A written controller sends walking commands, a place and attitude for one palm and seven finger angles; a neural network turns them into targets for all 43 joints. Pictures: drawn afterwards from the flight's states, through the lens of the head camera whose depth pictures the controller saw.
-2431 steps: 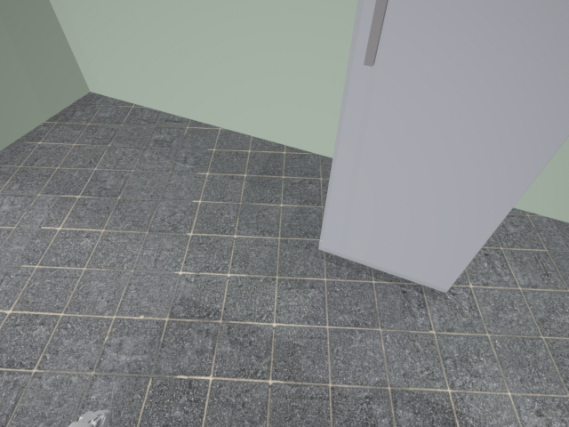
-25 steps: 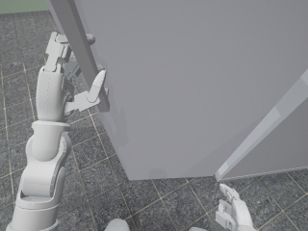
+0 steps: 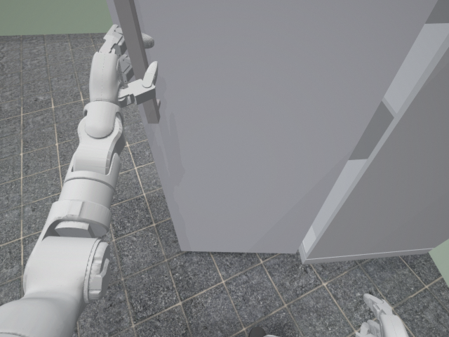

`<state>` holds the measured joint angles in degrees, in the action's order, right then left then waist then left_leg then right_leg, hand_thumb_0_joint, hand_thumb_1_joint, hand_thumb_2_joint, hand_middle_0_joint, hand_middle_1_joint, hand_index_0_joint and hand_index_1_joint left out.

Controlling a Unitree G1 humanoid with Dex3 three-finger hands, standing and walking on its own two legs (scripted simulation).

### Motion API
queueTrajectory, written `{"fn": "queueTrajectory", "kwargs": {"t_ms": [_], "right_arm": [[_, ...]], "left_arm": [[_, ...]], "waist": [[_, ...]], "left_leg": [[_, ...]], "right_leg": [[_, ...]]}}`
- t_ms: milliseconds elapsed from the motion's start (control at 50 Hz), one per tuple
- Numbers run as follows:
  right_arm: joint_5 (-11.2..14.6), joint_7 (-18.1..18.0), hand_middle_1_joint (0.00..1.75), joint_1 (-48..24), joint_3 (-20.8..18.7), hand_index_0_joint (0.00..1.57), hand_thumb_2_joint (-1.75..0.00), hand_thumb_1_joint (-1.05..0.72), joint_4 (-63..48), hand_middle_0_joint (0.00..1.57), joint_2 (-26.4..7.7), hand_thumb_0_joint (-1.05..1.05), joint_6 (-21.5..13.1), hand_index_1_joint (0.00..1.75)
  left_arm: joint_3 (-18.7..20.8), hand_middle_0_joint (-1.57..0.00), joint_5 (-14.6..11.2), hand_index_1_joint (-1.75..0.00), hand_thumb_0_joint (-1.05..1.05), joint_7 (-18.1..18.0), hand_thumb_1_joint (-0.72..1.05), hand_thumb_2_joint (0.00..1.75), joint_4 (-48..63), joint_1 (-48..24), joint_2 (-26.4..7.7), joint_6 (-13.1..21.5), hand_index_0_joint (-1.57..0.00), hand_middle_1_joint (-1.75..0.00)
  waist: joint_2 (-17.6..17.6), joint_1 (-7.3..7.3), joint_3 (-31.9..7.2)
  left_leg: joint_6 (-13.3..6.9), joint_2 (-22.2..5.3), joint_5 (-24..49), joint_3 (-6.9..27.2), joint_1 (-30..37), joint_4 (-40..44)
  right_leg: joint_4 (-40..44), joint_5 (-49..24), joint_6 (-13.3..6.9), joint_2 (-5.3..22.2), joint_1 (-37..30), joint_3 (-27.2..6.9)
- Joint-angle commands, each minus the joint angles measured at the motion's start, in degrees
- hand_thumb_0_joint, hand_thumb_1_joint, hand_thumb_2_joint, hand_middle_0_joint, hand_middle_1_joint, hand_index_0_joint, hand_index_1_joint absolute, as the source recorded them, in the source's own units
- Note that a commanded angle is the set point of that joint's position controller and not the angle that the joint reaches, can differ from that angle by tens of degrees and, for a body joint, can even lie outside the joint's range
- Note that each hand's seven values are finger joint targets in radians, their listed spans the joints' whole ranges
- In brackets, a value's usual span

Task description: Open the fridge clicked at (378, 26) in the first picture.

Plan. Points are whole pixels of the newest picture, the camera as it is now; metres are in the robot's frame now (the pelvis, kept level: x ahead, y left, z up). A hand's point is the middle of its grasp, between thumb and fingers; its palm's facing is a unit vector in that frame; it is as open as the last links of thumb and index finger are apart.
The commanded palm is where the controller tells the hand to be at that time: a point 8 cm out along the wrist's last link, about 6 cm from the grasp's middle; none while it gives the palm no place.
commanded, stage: stop walking and hold the door back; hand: left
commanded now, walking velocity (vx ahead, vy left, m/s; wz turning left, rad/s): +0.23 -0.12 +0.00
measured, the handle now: (142, 59) +0.51 +0.15 +0.23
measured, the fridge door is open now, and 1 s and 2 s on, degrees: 84 81 80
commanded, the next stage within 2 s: loosen the grip on the handle in 0.90 s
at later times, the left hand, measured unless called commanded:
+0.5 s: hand (152, 70) +0.50 +0.13 +0.21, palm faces +0.06 -0.99 -0.13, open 5.7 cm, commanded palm +0.46 +0.21 +0.19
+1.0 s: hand (150, 78) +0.48 +0.13 +0.21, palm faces -0.03 -0.99 -0.15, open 6.1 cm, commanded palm +0.46 +0.19 +0.20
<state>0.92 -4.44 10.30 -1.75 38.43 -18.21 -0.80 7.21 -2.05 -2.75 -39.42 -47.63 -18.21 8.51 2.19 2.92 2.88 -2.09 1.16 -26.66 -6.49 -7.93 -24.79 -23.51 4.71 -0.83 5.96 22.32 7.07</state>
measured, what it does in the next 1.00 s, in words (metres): steps on the spot: right foot, then left foot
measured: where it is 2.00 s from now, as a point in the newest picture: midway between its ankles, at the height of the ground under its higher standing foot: outside the picture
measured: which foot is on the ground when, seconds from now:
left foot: down 0.00-0.24, up 0.26-0.56, down 0.58-1.00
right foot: down 0.00-0.00, up 0.02-0.22, down 0.24-1.00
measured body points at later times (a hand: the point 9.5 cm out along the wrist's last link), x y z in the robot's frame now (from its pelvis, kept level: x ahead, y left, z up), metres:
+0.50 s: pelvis +0.00 +0.01 -0.01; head +0.03 -0.01 +0.44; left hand +0.49 +0.18 +0.22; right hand +0.04 -0.28 -0.12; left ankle +0.07 +0.15 -0.71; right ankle +0.03 -0.12 -0.74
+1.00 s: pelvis +0.02 +0.04 -0.01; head +0.06 +0.04 +0.44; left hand +0.48 +0.19 +0.22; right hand +0.13 -0.21 -0.12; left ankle +0.07 +0.14 -0.74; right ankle +0.01 -0.10 -0.74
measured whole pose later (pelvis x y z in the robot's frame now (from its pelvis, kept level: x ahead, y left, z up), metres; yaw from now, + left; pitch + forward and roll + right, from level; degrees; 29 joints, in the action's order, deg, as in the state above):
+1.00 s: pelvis +0.02 +0.04 -0.01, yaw -7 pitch +0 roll -2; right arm 1.0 -5.3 10.7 3.0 39.0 -11.3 -1.7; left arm 8.2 -2.5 -0.8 -33.2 -44.0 -18.3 10.5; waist -0.8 2.1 4.0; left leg -0.8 -3.7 -14.8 -5.0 -19.0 -33.5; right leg -29.5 15.1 1.5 0.2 14.7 0.8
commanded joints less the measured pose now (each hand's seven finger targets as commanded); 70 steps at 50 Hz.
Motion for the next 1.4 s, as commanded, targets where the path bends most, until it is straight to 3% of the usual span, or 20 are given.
{"fn": "queueTrajectory", "kwargs": {"t_ms": [0,40,80,180,220,240,340,500,580,620,760,880,960,980,1000,1020,1060,1140,1220,1380], "right_arm": [[1.19,-0.94,0.30,0.98,-1.74,0.20,-0.90,-0.90,-5.58,0.20,-5.59,0.00,-4.39,0.30],[1.85,-0.75,0.30,2.48,-1.44,0.20,-0.90,-0.90,-2.97,0.20,-5.18,0.00,-4.26,0.30],[2.10,-1.40,0.30,5.13,-0.99,0.20,-0.90,-0.90,-1.33,0.20,-5.53,0.00,-4.21,0.30],[1.72,-1.50,0.30,7.38,-0.50,0.20,-0.90,-0.90,0.05,0.20,-6.32,0.00,-5.18,0.30],[1.60,-1.65,0.30,6.77,-1.42,0.20,-0.90,-0.90,-0.78,0.20,-3.86,0.00,-4.57,0.30],[1.38,-2.00,0.30,7.07,-1.86,0.20,-0.90,-0.90,-1.15,0.20,-3.89,0.00,-5.16,0.30],[0.69,-2.02,0.30,4.48,0.41,0.20,-0.90,-0.90,0.23,0.20,-4.12,0.00,-5.33,0.30],[-0.05,-1.87,0.30,3.55,-0.72,0.20,-0.90,-0.90,-2.90,0.20,-5.04,0.00,-5.20,0.30],[0.74,-0.78,0.30,1.22,-1.17,0.20,-0.90,-0.90,-6.42,0.20,-5.50,0.00,-4.41,0.30],[-0.20,-0.53,0.30,0.73,-0.61,0.20,-0.90,-0.90,-6.93,0.20,-4.49,0.00,-4.72,0.30],[0.73,-1.45,0.30,1.58,-0.52,0.20,-0.90,-0.90,-6.30,0.20,-3.46,0.00,-3.81,0.30],[0.20,-1.89,0.30,-0.10,0.46,0.20,-0.90,-0.90,-5.87,0.20,-3.70,0.00,-3.50,0.30],[0.29,-1.86,0.30,0.18,0.46,0.20,-0.90,-0.90,-5.77,0.20,-3.51,0.00,-3.12,0.30],[-0.33,0.71,0.30,1.36,-3.26,0.20,-0.90,-0.90,-6.58,0.20,-2.71,0.00,-6.54,0.30],[-1.39,1.89,0.30,6.18,-1.28,0.20,-0.90,-0.90,-3.80,0.20,-2.98,0.00,-10.30,0.30],[0.26,1.87,0.30,9.44,-2.97,0.20,-0.90,-0.90,-3.18,0.20,-3.82,0.00,-10.07,0.30],[-0.74,2.33,0.30,7.34,-0.99,0.20,-0.90,-0.90,-3.69,0.20,-3.43,0.00,-9.08,0.30],[-0.40,2.89,0.30,5.62,-1.10,0.20,-0.90,-0.90,-6.32,0.20,-4.67,0.00,-8.82,0.30],[0.10,2.44,0.30,4.43,-1.20,0.20,-0.90,-0.90,-7.20,0.20,-4.88,0.00,-8.76,0.30],[0.99,0.78,0.30,6.59,-1.55,0.20,-0.90,-0.90,-4.66,0.20,-5.48,0.00,-8.56,0.30]], "left_arm": [[5.18,-0.45,-1.83,-1.40,0.00,-1.30,0.90,0.90,7.45,-39.50,-13.44,5.04,-0.45,-1.40],[6.28,-0.45,0.51,-1.40,0.00,-0.74,0.90,0.90,-2.61,-39.98,-16.15,4.24,-0.45,-1.40],[4.67,-0.45,0.39,-1.40,0.00,-0.13,0.90,0.90,-5.08,-41.34,-15.33,3.26,-0.45,-1.40],[5.39,-0.45,0.47,-1.40,0.00,1.48,0.90,0.90,-8.14,-39.58,-16.48,3.40,-0.45,-1.40],[11.52,-0.45,1.84,-1.40,0.00,0.53,0.90,0.90,-8.51,-36.27,-24.68,3.92,-0.45,-1.40],[14.84,-0.45,2.01,-1.40,0.00,0.33,0.90,0.90,-8.31,-33.16,-28.32,3.37,-0.45,-1.40],[18.39,-0.45,1.47,-1.40,0.00,0.32,0.90,0.90,-7.49,-31.28,-32.44,3.77,-0.45,-1.40],[17.07,-0.45,0.84,-1.40,0.00,0.56,0.90,0.90,0.87,-24.49,-28.14,6.37,-0.45,-1.40],[13.14,-0.45,-0.50,-1.40,0.00,1.53,0.90,0.90,8.09,-18.06,-19.47,6.89,-0.45,-1.40],[12.68,-0.45,0.49,-1.40,0.00,1.54,0.90,0.90,15.76,-22.59,-21.07,7.88,-0.45,-1.40],[11.28,-0.45,-0.02,-1.40,0.00,0.27,0.90,0.90,16.26,-16.61,-20.12,4.92,-0.45,-1.40],[8.81,-0.45,-0.63,-1.40,0.00,-0.11,0.90,0.90,16.67,-18.72,-16.24,5.14,-0.45,-1.40],[7.37,-0.45,-0.76,-1.40,0.00,-0.08,0.90,0.90,15.70,-15.73,-14.98,4.45,-0.45,-1.40],[19.68,-0.45,7.55,-1.40,0.00,1.41,0.90,0.90,22.17,-62.39,-38.19,5.57,-0.45,-1.40],[10.58,-0.45,7.61,-1.40,0.00,4.40,0.78,0.84,-2.86,-46.26,-21.14,1.03,-0.45,-1.40],[15.58,-0.45,3.62,-1.40,0.00,6.42,0.66,0.78,-2.84,-27.55,-16.09,-0.03,-0.45,-1.40],[16.56,-0.45,-0.80,-1.40,0.00,8.02,0.42,0.67,1.65,-22.93,-16.39,2.81,-0.45,-1.40],[10.53,-0.45,-1.22,-1.40,0.00,6.76,-0.07,0.43,5.20,-23.18,-13.17,10.68,-0.45,-1.40],[9.91,-0.42,-0.14,-1.37,0.00,6.92,-0.55,0.20,8.78,-25.93,-16.41,15.75,-0.42,-1.37],[12.26,-0.32,-1.80,-1.23,0.00,8.00,-0.55,0.20,10.84,-21.94,-21.60,12.46,-0.32,-1.23]], "waist": [[-16.46,-1.84,-14.40],[-8.34,-2.80,-11.60],[-6.75,-3.00,-11.84],[-9.45,-3.30,-18.78],[12.07,-3.59,-23.32],[11.04,-4.39,-21.04],[10.68,-1.83,-14.57],[8.37,-2.13,-15.27],[-12.67,-3.67,-17.15],[-14.34,-3.87,-17.22],[4.44,-2.73,-21.19],[-4.73,-3.43,-21.70],[-1.67,-3.14,-21.16],[5.23,-3.61,-16.53],[6.07,4.62,-34.75],[0.72,-0.23,-36.32],[-19.37,-3.01,-33.38],[4.89,0.32,-18.05],[-0.72,0.03,-19.80],[-0.84,-0.09,-21.31]], "left_leg": [[-11.82,-22.96,-1.10,28.82,2.31,16.55],[-12.07,-22.97,-0.92,26.63,2.16,13.63],[-9.89,-20.04,14.06,19.13,8.01,8.03],[-3.17,-13.83,37.86,6.75,1.26,-9.56],[1.87,-4.27,10.80,1.21,-23.73,-32.04],[2.55,-2.92,-5.17,6.86,-29.40,-40.39],[3.25,-4.95,2.66,6.83,-19.63,-34.45],[3.36,-2.28,17.46,1.54,-1.92,-6.18],[-4.16,-16.10,34.94,18.95,-2.15,2.84],[-5.93,-18.20,40.23,19.26,-3.68,1.15],[3.11,-5.58,19.39,5.79,-8.22,-10.84],[-1.11,-12.87,35.18,12.02,-0.35,-3.27],[0.47,-10.40,32.33,8.49,-2.14,-4.99],[-0.41,-6.93,28.47,3.16,-2.91,-7.55],[0.47,-1.97,40.75,6.00,1.00,0.35],[2.13,-3.56,46.02,6.24,6.78,-4.55],[4.39,-3.58,44.76,6.33,13.73,-5.89],[1.14,-4.10,19.69,5.50,-2.90,-3.75],[0.55,-2.83,12.10,3.74,-4.41,-3.83],[-0.29,-1.69,14.11,2.55,-6.58,-4.31]], "right_leg": [[-28.52,20.34,2.81,-7.22,3.23,-1.07],[-35.10,17.23,2.20,-2.71,10.97,-8.13],[-27.53,17.22,2.53,-2.62,11.93,-5.31],[0.07,8.38,1.12,-6.74,-16.04,-0.70],[1.35,-8.66,-7.78,11.33,-39.01,-26.48],[1.98,-18.36,-11.30,17.42,-37.61,-31.52],[3.93,0.82,-5.13,11.20,-17.05,-13.66],[0.83,9.57,-2.35,4.88,-9.28,-9.59],[-14.63,11.18,2.30,-7.22,-9.07,-4.10],[-14.72,19.78,2.09,-6.00,-9.91,-5.72],[-3.26,-16.49,-2.44,5.49,-20.12,-15.02],[-6.17,-1.88,2.38,-3.70,-13.57,-6.36],[-3.85,-5.53,1.59,-1.96,-15.28,-7.97],[1.14,-13.48,0.19,-1.54,-14.61,-13.16],[-10.82,-21.25,-2.21,-7.22,-10.02,-4.52],[-10.45,-13.58,-1.62,-6.55,-5.00,-3.24],[-6.90,-5.97,-1.50,-5.41,-2.67,-4.55],[-4.35,4.59,-0.69,-6.85,-0.92,-4.94],[-4.67,10.71,-0.68,-6.75,-0.71,-6.82],[-1.91,7.88,0.31,-6.29,-5.82,-9.11]]}}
